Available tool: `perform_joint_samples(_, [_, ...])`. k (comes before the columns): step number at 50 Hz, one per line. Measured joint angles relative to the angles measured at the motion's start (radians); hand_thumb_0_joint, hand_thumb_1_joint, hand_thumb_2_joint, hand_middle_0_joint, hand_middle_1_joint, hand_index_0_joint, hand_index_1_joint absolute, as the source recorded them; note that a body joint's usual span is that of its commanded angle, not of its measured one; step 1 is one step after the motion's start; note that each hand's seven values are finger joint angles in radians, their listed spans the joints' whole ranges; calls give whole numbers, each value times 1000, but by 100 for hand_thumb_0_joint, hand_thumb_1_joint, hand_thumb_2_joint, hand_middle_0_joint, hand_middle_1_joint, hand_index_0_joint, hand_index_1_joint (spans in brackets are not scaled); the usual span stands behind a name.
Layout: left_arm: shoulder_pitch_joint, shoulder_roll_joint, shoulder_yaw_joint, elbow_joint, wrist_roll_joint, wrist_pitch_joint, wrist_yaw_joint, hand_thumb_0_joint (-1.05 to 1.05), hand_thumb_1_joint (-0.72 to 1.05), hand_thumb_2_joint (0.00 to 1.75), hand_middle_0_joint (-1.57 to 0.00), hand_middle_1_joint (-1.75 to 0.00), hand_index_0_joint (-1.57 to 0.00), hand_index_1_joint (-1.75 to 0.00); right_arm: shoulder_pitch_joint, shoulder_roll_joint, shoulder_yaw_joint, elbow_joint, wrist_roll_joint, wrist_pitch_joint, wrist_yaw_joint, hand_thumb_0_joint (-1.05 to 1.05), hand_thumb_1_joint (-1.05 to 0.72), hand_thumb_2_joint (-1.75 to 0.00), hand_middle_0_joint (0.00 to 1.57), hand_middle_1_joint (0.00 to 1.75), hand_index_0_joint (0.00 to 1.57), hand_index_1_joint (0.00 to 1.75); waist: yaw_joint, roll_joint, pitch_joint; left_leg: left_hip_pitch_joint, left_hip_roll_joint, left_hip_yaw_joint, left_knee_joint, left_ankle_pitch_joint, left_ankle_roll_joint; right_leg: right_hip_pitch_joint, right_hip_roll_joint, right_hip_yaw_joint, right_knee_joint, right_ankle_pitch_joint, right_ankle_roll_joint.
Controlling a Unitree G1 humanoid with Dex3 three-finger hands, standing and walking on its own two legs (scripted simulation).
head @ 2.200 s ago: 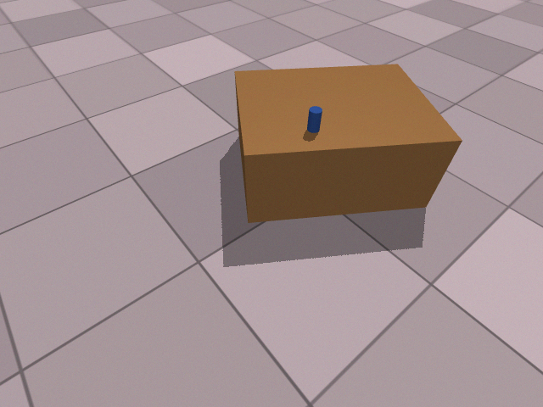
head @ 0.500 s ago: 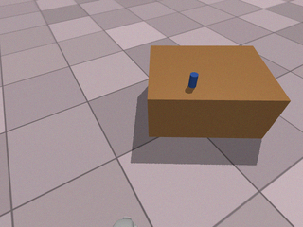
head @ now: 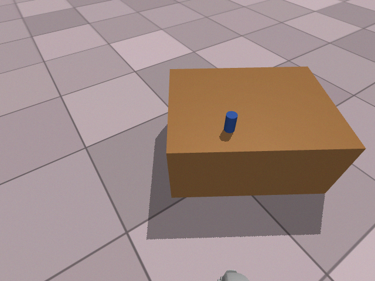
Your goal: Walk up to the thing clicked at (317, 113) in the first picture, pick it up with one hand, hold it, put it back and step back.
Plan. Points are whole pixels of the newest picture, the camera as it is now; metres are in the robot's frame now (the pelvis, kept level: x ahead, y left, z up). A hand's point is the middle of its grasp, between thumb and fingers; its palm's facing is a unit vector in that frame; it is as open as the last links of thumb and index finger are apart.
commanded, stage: walk up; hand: right
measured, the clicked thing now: (230, 122) +0.86 -0.21 -0.29
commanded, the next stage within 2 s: none
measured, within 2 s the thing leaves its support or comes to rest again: neither
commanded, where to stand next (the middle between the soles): +0.41 +0.01 m, yaw +1 degrees
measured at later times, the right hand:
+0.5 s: hand (301, 231) +0.27 -0.29 -0.12, palm faces -0.14 +0.91 -0.39, open 7.4 cm
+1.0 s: hand (284, 203) +0.37 -0.28 -0.16, palm faces -0.03 +0.94 -0.34, open 7.4 cm
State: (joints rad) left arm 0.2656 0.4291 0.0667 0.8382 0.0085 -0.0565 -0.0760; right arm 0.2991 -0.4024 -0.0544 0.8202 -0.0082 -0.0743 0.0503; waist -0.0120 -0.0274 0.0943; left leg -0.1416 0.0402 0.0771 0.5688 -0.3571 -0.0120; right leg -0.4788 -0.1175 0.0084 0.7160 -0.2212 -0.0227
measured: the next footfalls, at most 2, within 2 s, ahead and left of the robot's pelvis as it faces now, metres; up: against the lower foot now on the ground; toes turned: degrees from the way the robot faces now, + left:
right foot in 0.04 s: +0.18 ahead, -0.15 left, +0.00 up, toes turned -4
left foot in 0.52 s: +0.31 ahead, +0.12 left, +0.00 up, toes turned +8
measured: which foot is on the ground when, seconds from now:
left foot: down 0.00-0.06, up 0.08-0.50, down 0.52-0.98, up 1.00-1.00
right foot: up 0.00-0.02, down 0.04-0.54, up 0.56-0.94, down 0.96-1.00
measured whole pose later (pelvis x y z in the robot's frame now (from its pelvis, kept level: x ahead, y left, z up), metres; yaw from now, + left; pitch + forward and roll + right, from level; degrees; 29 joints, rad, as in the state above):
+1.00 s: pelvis +0.32 -0.02 -0.01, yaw +1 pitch -3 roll +0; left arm 0.22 0.39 0.04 0.87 0.01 -0.07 -0.02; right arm 0.30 -0.41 -0.04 0.85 0.01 -0.02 0.02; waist -0.02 0.04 0.14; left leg -0.23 0.06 0.06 0.77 -0.45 0.02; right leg -0.40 -0.02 -0.05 0.62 -0.17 -0.02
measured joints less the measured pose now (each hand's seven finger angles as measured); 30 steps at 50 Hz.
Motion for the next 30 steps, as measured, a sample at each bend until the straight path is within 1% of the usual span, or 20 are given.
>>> perform_joint_samples(2, [13,7,7,3,6,-9,-5,0,90,89,-21,-30,-20,-29,21,-16,-7,6,-1,9,2,1,-90,-90,21,30,20,30,-5,18,-23,-1,18,-9,67,-69,-1,47,12,-19,-58,40,0])
perform_joint_samples(3, [15,3,14,9,10,-15,-3,0,90,89,-21,-30,-20,-29,28,-27,-11,12,-3,15,1,1,-90,-90,21,30,20,30,-4,46,-29,-10,43,-23,122,-113,13,54,31,-35,-38,38,12])
perform_joint_samples(4, [16,-2,18,9,14,-21,0,0,90,89,-21,-30,-20,-29,33,-34,-17,21,-4,22,-3,1,-90,-90,21,30,20,30,-5,72,-31,-36,59,-50,208,-137,34,56,47,-58,-1,5,16])
perform_joint_samples(5, [18,-5,18,4,16,-26,6,0,90,89,-21,-30,-20,-29,36,-35,-19,32,-3,31,-7,1,-90,-90,21,30,20,30,0,82,-35,-78,46,-80,316,-147,42,59,50,-72,27,-27,16])
perform_joint_samples(6, [21,-8,15,-1,15,-29,10,0,90,89,-21,-30,-20,-29,36,-34,-17,43,-4,40,-10,1,-90,-90,21,30,20,30,11,81,-37,-119,21,-90,415,-159,43,67,48,-75,38,-49,10])
perform_joint_samples(7, [27,-13,11,-4,11,-29,13,0,90,89,-21,-30,-20,-29,32,-34,-13,53,-5,46,-10,1,-90,-90,21,30,20,30,22,78,-37,-159,1,-85,492,-154,42,81,46,-75,32,-60,2])
perform_joint_samples(9, [42,-29,1,-3,5,-29,20,0,90,89,-21,-30,-20,-29,20,-39,-8,65,2,48,-7,1,-90,-90,20,30,20,30,37,85,-34,-235,-16,-76,569,-101,43,125,50,-79,-22,-53,-6])
perform_joint_samples(11, [62,-39,-9,3,0,-30,25,0,90,89,-21,-30,-20,-29,8,-42,-7,62,7,44,0,1,-90,-90,20,30,20,30,45,91,-29,-296,-12,-72,557,-39,44,171,60,-86,-92,-33,-5])
perform_joint_samples(13, [83,-42,-15,10,-1,-31,27,0,90,89,-21,-30,-20,-30,2,-40,-9,52,6,39,8,1,-90,-90,20,30,20,30,51,90,-25,-341,0,-76,512,13,39,210,70,-90,-150,-21,-9])
perform_joint_samples(18, [124,-32,-16,17,2,-31,29,1,90,89,-21,-30,-20,-30,-1,-32,-13,47,-7,48,28,1,-90,-90,20,30,20,30,56,70,-26,-375,33,-79,301,74,17,280,84,-107,-225,-33,-13])
perform_joint_samples(21, [136,-20,-15,11,3,-32,28,1,90,89,-21,-30,-20,-30,-8,-28,-15,52,-14,52,33,1,-90,-90,20,30,20,30,62,55,-24,-352,44,-73,173,100,15,309,86,-118,-224,-67,1])
perform_joint_samples(23, [140,-11,-16,10,4,-30,28,1,90,89,-21,-30,-20,-30,-16,-25,-17,53,-14,49,34,1,-90,-90,20,30,20,30,64,45,-24,-323,42,-61,108,114,21,324,82,-124,-204,-101,15])
perform_joint_samples(25, [142,-2,-19,11,3,-23,29,1,90,89,-21,-30,-20,-30,-20,-23,-19,49,-14,39,34,1,-90,-90,20,30,20,30,61,34,-33,-274,32,-41,43,131,30,331,71,-129,-164,-149,28])
perform_joint_samples(26, [142,3,-20,12,5,-20,30,1,90,89,-21,-30,-20,-30,-24,-20,-20,47,-14,31,32,1,-90,-90,20,30,20,30,57,20,-35,-255,17,-34,26,174,31,326,56,-126,-124,-183,32])
perform_joint_samples(27, [136,8,-19,16,4,-14,34,1,90,89,-21,-30,-20,-30,-33,-12,-21,44,-16,21,27,1,-90,-90,20,30,20,30,56,-7,-28,-246,-2,-16,43,172,33,309,30,-111,-54,-211,16])
perform_joint_samples(28, [129,5,-19,23,2,-7,38,1,90,89,-21,-30,-20,-30,-40,-9,-20,34,-19,12,22,1,-90,-90,20,30,20,30,53,-18,-24,-242,-10,-4,70,145,37,273,28,-78,46,-230,3])
perform_joint_samples(30, [113,-5,-29,36,2,6,45,1,90,89,-21,-30,-20,-30,-44,-3,-15,13,-8,1,15,1,-90,-90,21,30,20,30,34,-8,-26,-224,-4,-5,94,101,46,193,64,-38,240,-263,-16])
